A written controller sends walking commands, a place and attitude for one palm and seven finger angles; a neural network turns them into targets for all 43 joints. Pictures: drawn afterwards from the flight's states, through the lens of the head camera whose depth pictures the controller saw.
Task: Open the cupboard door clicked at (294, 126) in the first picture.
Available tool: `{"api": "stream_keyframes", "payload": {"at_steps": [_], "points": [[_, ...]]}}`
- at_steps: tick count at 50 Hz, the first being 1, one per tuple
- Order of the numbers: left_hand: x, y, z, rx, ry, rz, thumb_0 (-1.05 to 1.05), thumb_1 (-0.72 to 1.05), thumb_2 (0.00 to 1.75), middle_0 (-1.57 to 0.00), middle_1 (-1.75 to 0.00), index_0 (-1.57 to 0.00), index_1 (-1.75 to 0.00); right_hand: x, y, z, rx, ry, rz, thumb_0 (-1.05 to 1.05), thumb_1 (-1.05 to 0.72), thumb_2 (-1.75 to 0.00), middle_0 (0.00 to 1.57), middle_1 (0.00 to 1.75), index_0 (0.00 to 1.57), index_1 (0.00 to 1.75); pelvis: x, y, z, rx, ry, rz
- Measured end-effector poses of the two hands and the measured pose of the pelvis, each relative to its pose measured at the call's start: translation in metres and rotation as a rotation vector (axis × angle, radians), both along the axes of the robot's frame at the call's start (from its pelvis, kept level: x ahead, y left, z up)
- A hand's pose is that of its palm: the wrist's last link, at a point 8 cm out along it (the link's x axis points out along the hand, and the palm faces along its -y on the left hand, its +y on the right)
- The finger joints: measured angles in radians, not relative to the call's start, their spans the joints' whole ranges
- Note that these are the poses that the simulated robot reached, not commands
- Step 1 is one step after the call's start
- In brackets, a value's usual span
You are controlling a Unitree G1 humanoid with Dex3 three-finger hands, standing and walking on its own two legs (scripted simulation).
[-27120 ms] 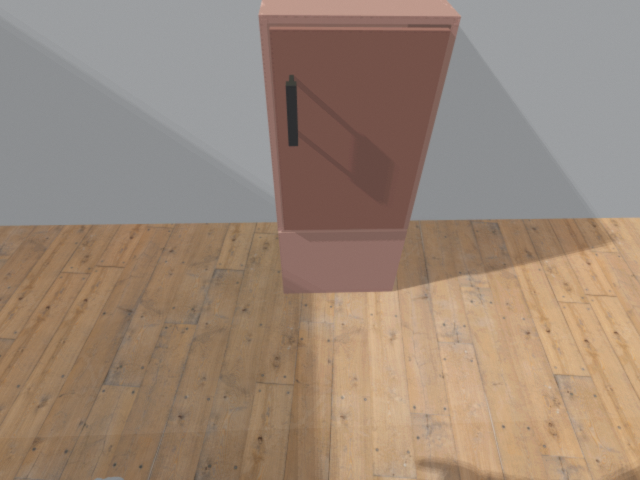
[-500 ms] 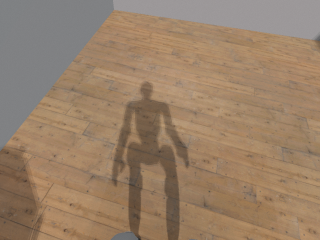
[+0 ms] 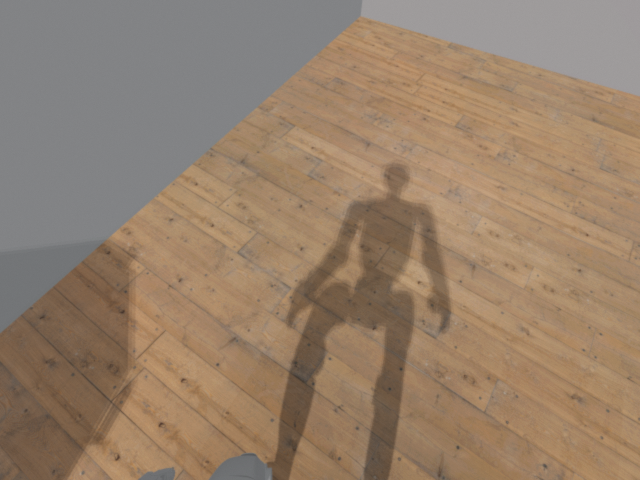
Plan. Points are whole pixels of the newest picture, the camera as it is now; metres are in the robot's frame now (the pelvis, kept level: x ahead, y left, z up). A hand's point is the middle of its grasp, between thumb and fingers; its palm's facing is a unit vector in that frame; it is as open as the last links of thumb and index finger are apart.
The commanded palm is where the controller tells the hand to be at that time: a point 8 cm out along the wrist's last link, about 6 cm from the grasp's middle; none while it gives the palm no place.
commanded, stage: turn to face it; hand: left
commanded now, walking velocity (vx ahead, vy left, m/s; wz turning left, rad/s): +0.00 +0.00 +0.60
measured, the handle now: out of the picture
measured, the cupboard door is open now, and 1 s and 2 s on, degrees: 45 45 45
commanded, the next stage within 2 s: none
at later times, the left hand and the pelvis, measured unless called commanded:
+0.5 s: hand out of the picture +0.07 +0.18 -0.15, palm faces +0.29 -0.91 -0.30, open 7.4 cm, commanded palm none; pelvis +0.04 -0.04 -0.01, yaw +17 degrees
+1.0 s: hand out of the picture +0.00 +0.20 -0.17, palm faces +0.59 -0.77 -0.25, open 7.4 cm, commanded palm none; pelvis +0.06 -0.03 +0.00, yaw +35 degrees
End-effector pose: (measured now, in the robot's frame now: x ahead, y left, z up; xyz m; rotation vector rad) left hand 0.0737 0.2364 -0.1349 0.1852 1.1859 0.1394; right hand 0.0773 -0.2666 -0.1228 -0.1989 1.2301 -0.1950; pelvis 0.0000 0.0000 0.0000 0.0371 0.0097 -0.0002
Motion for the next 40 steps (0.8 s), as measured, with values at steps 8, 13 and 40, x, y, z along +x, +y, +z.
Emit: {"api": "stream_keyframes", "payload": {"at_steps": [8, 13, 40], "points": [[-0.038, 0.04, -0.025, 0.022, 0.127, 0.141, 0.0, 0.91, 0.9, -0.2, -0.3, -0.2, -0.3, 0.082, 0.021, 0.006, -0.059, -0.127, 0.17, 0.0, -0.91, -0.9, 0.19, 0.3, 0.19, 0.3, 0.016, 0.01, -0.016, -0.034, 0.017, 0.092], [-0.028, 0.041, -0.005, 0.042, 0.078, 0.187, 0.01, 0.91, 0.9, -0.2, -0.3, -0.19, -0.3, 0.091, 0.026, 0.005, -0.031, -0.09, 0.219, 0.0, -0.91, -0.9, 0.2, 0.3, 0.2, 0.3, 0.023, 0.002, -0.005, -0.042, 0.023, 0.139], [-0.109, -0.028, -0.023, -0.024, 0.093, 0.56, 0.0, 0.91, 0.9, -0.2, -0.3, -0.2, -0.3, 0.203, 0.071, -0.006, 0.016, -0.082, 0.577, 0.0, -0.91, -0.9, 0.19, 0.3, 0.19, 0.3, 0.053, -0.028, -0.016, -0.022, 0.004, 0.518]]}}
